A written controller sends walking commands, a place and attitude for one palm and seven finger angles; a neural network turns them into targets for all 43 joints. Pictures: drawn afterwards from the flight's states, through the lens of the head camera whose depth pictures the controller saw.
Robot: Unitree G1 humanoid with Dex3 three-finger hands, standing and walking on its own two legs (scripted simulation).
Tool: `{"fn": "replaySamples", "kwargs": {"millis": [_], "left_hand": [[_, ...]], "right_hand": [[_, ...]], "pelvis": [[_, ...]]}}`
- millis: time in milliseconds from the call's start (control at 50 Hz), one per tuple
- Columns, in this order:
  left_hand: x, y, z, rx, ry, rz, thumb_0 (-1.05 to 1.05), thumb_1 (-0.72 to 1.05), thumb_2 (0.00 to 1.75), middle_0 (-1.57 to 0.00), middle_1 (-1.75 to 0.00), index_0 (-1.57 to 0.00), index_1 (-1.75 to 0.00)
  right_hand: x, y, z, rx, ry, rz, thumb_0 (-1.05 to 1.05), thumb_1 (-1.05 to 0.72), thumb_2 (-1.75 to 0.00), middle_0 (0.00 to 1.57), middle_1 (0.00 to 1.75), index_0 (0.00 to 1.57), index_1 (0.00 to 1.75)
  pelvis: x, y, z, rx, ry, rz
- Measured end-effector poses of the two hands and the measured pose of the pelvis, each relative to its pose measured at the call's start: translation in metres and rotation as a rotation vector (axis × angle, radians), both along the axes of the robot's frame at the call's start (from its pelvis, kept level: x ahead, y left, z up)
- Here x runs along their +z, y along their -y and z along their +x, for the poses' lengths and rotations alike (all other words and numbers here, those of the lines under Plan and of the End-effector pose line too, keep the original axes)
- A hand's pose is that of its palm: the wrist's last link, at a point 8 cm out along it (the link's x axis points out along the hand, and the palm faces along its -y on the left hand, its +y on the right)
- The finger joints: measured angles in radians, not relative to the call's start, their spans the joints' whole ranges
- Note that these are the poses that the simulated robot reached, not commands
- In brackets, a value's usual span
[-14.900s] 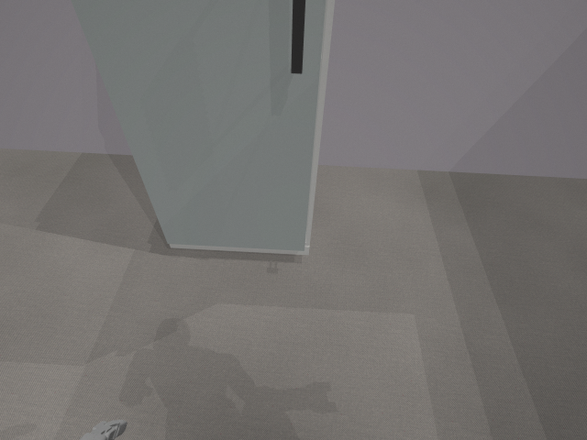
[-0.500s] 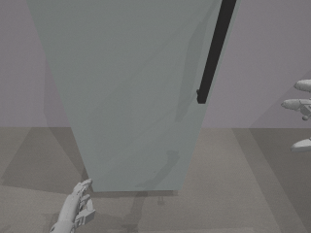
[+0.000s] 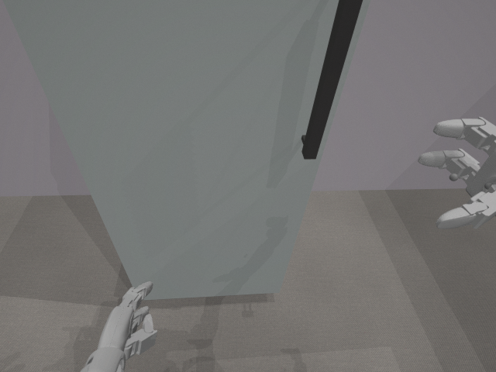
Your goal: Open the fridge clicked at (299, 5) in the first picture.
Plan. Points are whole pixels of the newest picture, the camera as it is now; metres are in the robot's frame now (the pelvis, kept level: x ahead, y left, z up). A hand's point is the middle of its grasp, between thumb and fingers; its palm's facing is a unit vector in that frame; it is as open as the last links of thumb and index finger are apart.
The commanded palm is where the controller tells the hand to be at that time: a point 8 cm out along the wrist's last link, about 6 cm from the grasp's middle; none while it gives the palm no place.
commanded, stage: move the hooked fingers beside the handle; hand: right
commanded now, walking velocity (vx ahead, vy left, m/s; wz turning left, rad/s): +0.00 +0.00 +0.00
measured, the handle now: (326, 72) +0.53 -0.13 +0.25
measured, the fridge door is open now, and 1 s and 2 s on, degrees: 0 0 0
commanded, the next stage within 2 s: none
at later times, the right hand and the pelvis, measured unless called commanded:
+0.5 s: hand (425, 146) +0.36 -0.25 +0.23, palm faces +0.00 +1.00 -0.04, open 14.0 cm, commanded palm +0.34 -0.29 +0.24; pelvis +0.00 +0.01 +0.00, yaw +1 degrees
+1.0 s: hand (391, 117) +0.43 -0.22 +0.23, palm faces +0.01 +1.00 -0.02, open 14.0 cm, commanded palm +0.42 -0.27 +0.23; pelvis +0.02 +0.02 +0.00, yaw +2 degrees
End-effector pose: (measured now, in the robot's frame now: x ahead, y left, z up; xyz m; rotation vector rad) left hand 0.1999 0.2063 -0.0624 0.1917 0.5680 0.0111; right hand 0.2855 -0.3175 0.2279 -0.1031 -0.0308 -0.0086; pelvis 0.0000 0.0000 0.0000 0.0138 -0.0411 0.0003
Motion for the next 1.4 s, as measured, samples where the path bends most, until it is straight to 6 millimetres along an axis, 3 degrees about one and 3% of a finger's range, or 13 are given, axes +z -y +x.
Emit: {"fn": "replaySamples", "kwargs": {"millis": [100,260,400,540,740,1060,1400], "left_hand": [[0.002,-0.002,-0.003,0.027,-0.002,-0.004,0.02,0.90,0.90,-0.21,-0.30,-0.20,-0.30],[-0.002,-0.017,-0.013,0.070,-0.040,-0.005,0.02,0.90,0.90,-0.21,-0.30,-0.20,-0.30],[-0.006,-0.026,-0.019,0.083,-0.072,0.029,0.02,0.90,0.90,-0.20,-0.30,-0.20,-0.30],[-0.008,-0.030,-0.025,0.109,-0.079,0.022,0.02,0.90,0.90,-0.21,-0.30,-0.20,-0.30],[-0.019,-0.042,-0.046,0.154,-0.146,0.025,0.02,0.90,0.90,-0.21,-0.30,-0.20,-0.30],[-0.030,-0.071,-0.085,0.246,-0.267,0.066,0.02,0.90,0.90,-0.21,-0.30,-0.20,-0.30],[-0.036,-0.070,-0.112,0.299,-0.350,0.072,0.01,0.90,0.90,-0.21,-0.30,-0.20,-0.30]], "right_hand": [[0.010,-0.014,0.016,0.056,0.070,0.016,-0.01,0.50,-0.30,0.30,1.20,0.30,1.20],[0.004,0.003,0.030,-0.035,-0.009,0.036,-0.01,0.50,-0.30,0.30,1.20,0.30,1.20],[0.003,-0.014,0.036,0.022,0.035,0.038,-0.01,0.50,-0.30,0.30,1.20,0.29,1.20],[0.004,-0.018,0.062,-0.008,-0.011,0.063,-0.01,0.50,-0.30,0.30,1.20,0.30,1.20],[0.007,-0.043,0.096,0.035,-0.014,0.078,-0.01,0.50,-0.30,0.30,1.20,0.30,1.20],[0.003,-0.042,0.133,0.007,-0.036,0.080,-0.01,0.50,-0.30,0.30,1.20,0.30,1.20],[0.005,-0.054,0.176,0.023,-0.037,0.108,-0.01,0.50,-0.30,0.30,1.20,0.30,1.20]], "pelvis": [[0.001,0.000,0.005,0.014,-0.006,-0.003],[0.001,-0.003,0.008,0.025,-0.019,-0.004],[0.001,-0.004,0.007,0.016,-0.015,-0.004],[0.001,-0.008,0.004,0.017,-0.028,-0.005],[0.001,-0.012,0.007,0.024,-0.048,-0.008],[0.000,-0.016,0.016,0.038,-0.082,-0.009],[-0.001,-0.010,0.022,0.055,-0.125,-0.007]]}}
